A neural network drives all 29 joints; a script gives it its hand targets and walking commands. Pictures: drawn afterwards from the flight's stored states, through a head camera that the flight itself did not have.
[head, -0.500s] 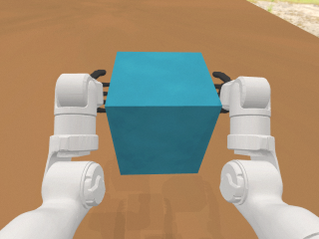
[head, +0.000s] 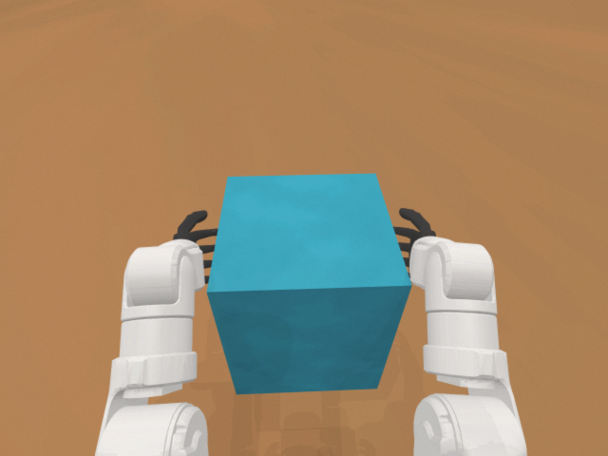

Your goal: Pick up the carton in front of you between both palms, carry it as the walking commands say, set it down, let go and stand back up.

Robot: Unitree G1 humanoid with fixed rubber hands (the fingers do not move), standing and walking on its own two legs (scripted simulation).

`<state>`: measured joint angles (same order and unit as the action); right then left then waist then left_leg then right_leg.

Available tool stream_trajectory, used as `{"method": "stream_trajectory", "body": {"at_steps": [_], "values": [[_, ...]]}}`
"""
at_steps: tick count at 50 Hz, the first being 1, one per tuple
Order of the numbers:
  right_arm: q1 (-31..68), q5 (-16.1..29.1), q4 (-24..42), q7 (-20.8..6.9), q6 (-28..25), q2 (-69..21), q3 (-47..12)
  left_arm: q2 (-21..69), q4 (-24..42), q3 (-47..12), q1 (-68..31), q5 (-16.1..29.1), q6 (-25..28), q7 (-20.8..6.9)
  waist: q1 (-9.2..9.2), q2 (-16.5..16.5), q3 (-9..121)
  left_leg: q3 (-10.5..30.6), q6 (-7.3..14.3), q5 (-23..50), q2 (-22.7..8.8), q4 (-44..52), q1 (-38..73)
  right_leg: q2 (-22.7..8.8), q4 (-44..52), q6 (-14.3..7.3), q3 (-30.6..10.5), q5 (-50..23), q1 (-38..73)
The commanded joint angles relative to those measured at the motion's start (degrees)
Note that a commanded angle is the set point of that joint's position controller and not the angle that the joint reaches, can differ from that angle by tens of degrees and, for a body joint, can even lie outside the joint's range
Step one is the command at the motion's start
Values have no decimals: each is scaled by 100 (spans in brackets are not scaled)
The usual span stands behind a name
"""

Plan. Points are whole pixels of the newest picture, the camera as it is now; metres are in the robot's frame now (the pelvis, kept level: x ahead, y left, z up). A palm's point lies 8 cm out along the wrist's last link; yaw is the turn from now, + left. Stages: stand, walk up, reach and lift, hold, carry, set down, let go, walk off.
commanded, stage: carry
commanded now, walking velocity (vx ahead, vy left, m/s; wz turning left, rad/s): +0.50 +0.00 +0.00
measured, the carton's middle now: (304, 286) +0.35 -0.01 +0.01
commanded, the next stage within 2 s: none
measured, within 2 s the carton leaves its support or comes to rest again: neither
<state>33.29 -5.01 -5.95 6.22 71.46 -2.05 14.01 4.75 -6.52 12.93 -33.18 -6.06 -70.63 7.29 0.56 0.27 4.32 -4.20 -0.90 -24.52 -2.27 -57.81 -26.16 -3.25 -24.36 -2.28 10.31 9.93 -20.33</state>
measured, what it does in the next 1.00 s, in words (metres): walks ahead: left foot, then right foot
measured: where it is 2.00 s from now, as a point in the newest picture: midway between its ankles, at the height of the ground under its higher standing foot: (296, 200)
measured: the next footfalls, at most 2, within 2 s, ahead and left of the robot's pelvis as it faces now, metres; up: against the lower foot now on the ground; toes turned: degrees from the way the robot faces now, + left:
left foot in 0.24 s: +0.33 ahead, +0.13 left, +0.00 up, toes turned +10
right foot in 0.70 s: +0.64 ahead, -0.12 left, +0.00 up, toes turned -14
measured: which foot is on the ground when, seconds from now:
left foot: up 0.00-0.22, down 0.24-0.74, up 0.76-1.00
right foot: down 0.00-0.26, up 0.28-0.68, down 0.70-1.00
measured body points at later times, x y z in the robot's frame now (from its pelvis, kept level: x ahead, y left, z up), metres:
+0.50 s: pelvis +0.31 +0.04 +0.01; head +0.28 +0.05 +0.46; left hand +0.59 +0.17 +0.08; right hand +0.57 -0.13 +0.08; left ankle +0.29 +0.12 -0.74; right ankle +0.37 -0.12 -0.69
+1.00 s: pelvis +0.62 -0.03 +0.01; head +0.61 -0.05 +0.46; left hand +0.89 +0.12 +0.08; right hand +0.90 -0.18 +0.07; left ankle +0.71 +0.14 -0.68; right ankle +0.60 -0.11 -0.74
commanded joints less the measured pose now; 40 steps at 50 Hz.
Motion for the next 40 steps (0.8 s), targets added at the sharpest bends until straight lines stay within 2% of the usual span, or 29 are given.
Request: {"method": "stream_trajectory", "body": {"at_steps": [1, 5, 8, 9, 10, 11, 12, 13, 14, 15, 16, 17, 18, 19, 20, 22, 24, 28, 32, 34, 35, 36, 37, 38, 39, 40], "values": [[3522, 2375, 1158, -1309, -191, -6920, -3954, 6497, 1669, -3729, -3772, 2503, 122, -1436, 83, -729, 2485, 187, -81, 283, -276, 706, -1431, -1587, 861, -551, -1798, -1932, 3456], [2414, 2158, 2090, -1223, -304, -6598, -4430, 6170, 2447, -4223, -2493, 2380, 158, -1501, 61, -1010, 2404, -265, -101, 1156, -88, 2020, -919, -1214, 837, -478, -943, -2216, 3330], [1575, 2021, 2349, -1287, -269, -6184, -4668, 5766, 2554, -4491, -1519, 2207, 143, -1577, 95, -1100, 2076, -586, -22, 1910, 91, 2913, -278, -1032, 710, -339, -461, -2467, 2929], [1095, 1970, 2372, -1324, -202, -6008, -4672, 5751, 2592, -4591, -1078, 2178, 124, -1589, 106, -1069, 1951, -688, 5, 2105, 121, 3152, 12, -1008, 624, -282, -388, -2405, 2749], [1132, 1982, 2471, -1370, -178, -5917, -4754, 5672, 2421, -4550, -902, 2107, 104, -1621, 76, -946, 1869, -815, 48, 2363, 147, 3470, 502, -967, 397, -181, -268, -2259, 2485], [839, 1965, 2411, -1423, -137, -5789, -4748, 5611, 2362, -4558, -649, 2091, 85, -1651, 20, -709, 1896, -1025, 91, 2381, 244, 3714, 1286, -841, -100, -51, -53, -2171, 2051], [577, 1956, 2294, -1480, -98, -5788, -4712, 5503, 2324, -4545, -479, 2069, 56, -1671, -35, -505, 2034, -953, 189, 2048, 129, 3535, 2309, -706, -738, 97, 109, -1972, 1364], [282, 1904, 2237, -1522, -64, -5693, -4615, 5380, 2317, -4535, -368, 2061, 12, -1700, -167, 94, 2273, 244, 362, 1390, -815, 3622, 3233, -559, -1923, 317, 158, -666, 521], [225, 1792, 2047, -1560, -80, -5590, -4514, 5380, 2486, -4642, -556, 2158, -74, -1721, -190, 1558, 2392, 2731, 1173, 837, -2161, 4071, 4231, 129, -3385, 516, -28, 901, -1239], [229, 1855, 2030, -1586, -88, -5696, -4527, 5329, 2531, -4685, -772, 2200, -97, -1756, -212, 1611, 2060, 3282, 1481, 1329, -2332, 4318, 4302, 201, -4125, 390, -514, 2008, -2275], [319, 1937, 2090, -1602, -96, -5789, -4534, 5420, 2481, -4720, -873, 2266, -82, -1783, -199, 1183, 1863, 2799, 1393, 1847, -2197, 4238, 4008, -75, -4470, 251, -799, 1955, -2505], [387, 2000, 2121, -1618, -114, -5917, -4579, 5549, 2477, -4746, -910, 2320, -41, -1802, -206, 658, 1810, 2338, 1260, 2049, -2067, 4229, 3648, -288, -4459, 190, -889, 1668, -2438], [504, 2060, 2204, -1633, -146, -6012, -4615, 5683, 2468, -4786, -859, 2348, 4, -1807, -177, 282, 1723, 1938, 1053, 1846, -1951, 4394, 3194, -464, -4156, 181, -1003, 1253, -2234], [591, 2133, 2296, -1647, -175, -6081, -4675, 5781, 2466, -4813, -788, 2354, 47, -1798, -144, 264, 1665, 1502, 884, 1529, -1809, 4596, 2799, -536, -3750, 212, -1005, 1015, -1953], [610, 2195, 2351, -1665, -202, -6119, -4720, 5836, 2484, -4828, -721, 2345, 86, -1774, -137, 448, 1633, 1155, 821, 1320, -1687, 4749, 2614, -502, -3425, 251, -875, 794, -1791], [508, 2265, 2400, -1698, -231, -6074, -4776, 5874, 2494, -4839, -547, 2288, 150, -1712, -112, 701, 1491, 711, 841, 1031, -1525, 5003, 2416, -496, -2805, 354, -678, 392, -1704], [414, 2307, 2461, -1720, -240, -5976, -4812, 5801, 2533, -4822, -362, 2205, 176, -1650, -104, 666, 1341, 406, 861, 1035, -1427, 5121, 2378, -477, -2038, 432, -507, 0, -1662], [306, 2309, 2689, -1692, -203, -5686, -4825, 5537, 2774, -4800, -272, 2173, 127, -1586, -157, 674, 983, -96, 752, 1765, -1252, 5072, 2402, -283, -1005, 371, -127, -671, -1355], [124, 2167, 2604, -1622, -79, -5348, -4711, 5160, 2783, -4697, -194, 2164, -30, -1586, -178, 831, 733, -297, 579, 2362, -1211, 4699, 2697, -178, -423, 206, 54, -856, -986], [195, 2137, 2544, -1602, -18, -5227, -4695, 5023, 2665, -4614, -146, 2143, -91, -1600, -96, 802, 834, -535, 463, 3003, -1131, 3946, 2585, 39, -175, 103, 374, -478, -175], [195, 2117, 2517, -1590, 14, -5174, -4707, 4981, 2564, -4564, -79, 2133, -108, -1610, -22, 576, 1110, -838, 322, 3466, -907, 3020, 2224, 259, -106, 62, 590, -142, 812], [224, 2090, 2504, -1581, 49, -5043, -4699, 4959, 2435, -4510, 52, 2121, -111, -1620, 103, 61, 1515, -855, 113, 2876, -762, 1741, 1377, -248, -45, 28, -159, 205, 2039], [386, 2146, 2586, -1573, 117, -5202, -4754, 4865, 2275, -4391, 3, 2030, -77, -1637, 111, -1543, 2074, -751, -234, 1624, -106, -169, -328, -1800, 622, -712, -2903, 1181, 3357], [450, 2145, 2554, -1591, 119, -5268, -4761, 5101, 2151, -4416, 111, 2094, -52, -1651, 81, -2006, 2018, -208, -198, -181, 232, -1092, -1416, -2169, 1174, -970, -4007, 512, 3637], [489, 2191, 2468, -1616, 58, -5516, -4811, 5286, 2343, -4467, -21, 2201, -12, -1672, 61, -1480, 1973, 248, 4, -184, -108, -1612, -1649, -2093, 1033, -903, -3462, -165, 3478], [534, 2227, 2497, -1638, -25, -5719, -4825, 5540, 2454, -4547, -182, 2272, 42, -1696, 60, -913, 1985, 381, 124, 27, -348, -1704, -1656, -1971, 882, -800, -2968, -493, 3133]]}}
